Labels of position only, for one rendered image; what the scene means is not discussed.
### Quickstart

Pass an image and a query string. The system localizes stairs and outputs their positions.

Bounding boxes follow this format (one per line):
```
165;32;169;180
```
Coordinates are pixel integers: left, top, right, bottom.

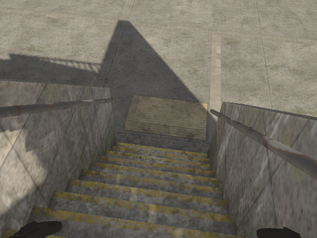
1;142;246;238

